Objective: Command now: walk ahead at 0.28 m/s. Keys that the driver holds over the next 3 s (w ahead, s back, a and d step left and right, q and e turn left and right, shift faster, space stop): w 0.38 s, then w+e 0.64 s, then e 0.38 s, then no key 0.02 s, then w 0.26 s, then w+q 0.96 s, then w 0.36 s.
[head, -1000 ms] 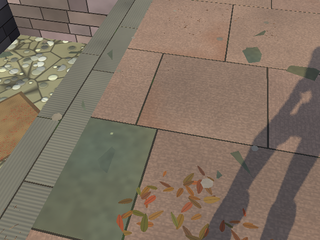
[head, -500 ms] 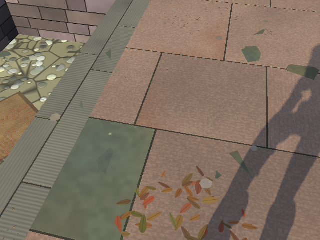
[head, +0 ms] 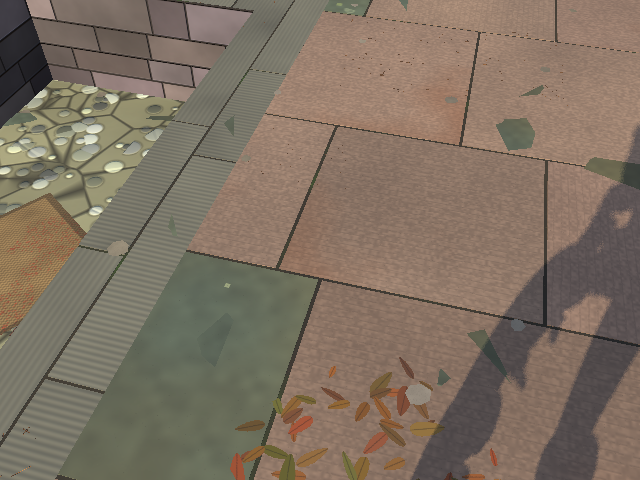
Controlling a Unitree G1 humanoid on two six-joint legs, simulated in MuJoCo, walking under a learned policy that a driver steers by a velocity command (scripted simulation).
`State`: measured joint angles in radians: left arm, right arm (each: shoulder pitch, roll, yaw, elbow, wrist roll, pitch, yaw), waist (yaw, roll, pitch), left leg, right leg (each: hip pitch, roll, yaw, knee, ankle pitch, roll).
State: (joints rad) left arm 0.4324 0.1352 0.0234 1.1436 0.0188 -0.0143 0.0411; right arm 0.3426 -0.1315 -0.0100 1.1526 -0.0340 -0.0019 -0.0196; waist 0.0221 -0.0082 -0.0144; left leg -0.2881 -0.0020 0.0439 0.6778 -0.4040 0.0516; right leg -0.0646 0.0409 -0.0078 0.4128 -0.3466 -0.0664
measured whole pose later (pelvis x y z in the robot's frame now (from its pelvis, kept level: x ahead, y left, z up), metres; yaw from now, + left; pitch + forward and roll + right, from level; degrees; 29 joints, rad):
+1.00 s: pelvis +0.50 +0.01 +0.01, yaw -17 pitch +1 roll +1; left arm 0.42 0.21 0.07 0.99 0.00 -0.07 0.00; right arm 0.03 -0.22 -0.04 0.81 -0.04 -0.04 0.02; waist 0.08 0.03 0.04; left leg -0.69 0.11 -0.04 0.82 -0.06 -0.04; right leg -0.05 0.15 0.10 0.27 -0.23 -0.14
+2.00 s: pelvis +0.78 -0.11 +0.00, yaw -31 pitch +2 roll -1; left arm 0.42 0.22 0.03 0.89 0.02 -0.09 0.01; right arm 0.22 -0.26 -0.07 0.81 -0.04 0.00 0.06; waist 0.03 0.05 0.00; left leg -0.67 0.04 0.01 0.83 -0.09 0.01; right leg 0.10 0.04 -0.13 0.16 -0.30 -0.04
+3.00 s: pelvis +1.30 -0.29 +0.01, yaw -3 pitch +1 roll -1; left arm 0.42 0.24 0.04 0.87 0.01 -0.09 -0.02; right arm 0.15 -0.27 -0.03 0.73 -0.04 -0.02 0.05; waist 0.05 0.05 0.01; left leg -0.61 0.05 -0.03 0.84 -0.14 0.02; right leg -0.07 0.04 -0.07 0.25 -0.21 -0.05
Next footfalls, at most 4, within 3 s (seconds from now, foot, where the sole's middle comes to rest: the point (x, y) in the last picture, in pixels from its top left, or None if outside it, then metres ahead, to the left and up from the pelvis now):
0.14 left None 0.12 0.12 -0.78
0.64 right None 0.46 -0.02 -0.78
1.18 left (324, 369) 0.82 0.03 -0.78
1.66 right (398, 434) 0.66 -0.13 -0.78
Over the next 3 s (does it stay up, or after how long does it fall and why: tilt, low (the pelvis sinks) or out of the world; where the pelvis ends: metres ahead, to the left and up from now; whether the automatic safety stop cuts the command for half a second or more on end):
stays up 1.30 -0.29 0.01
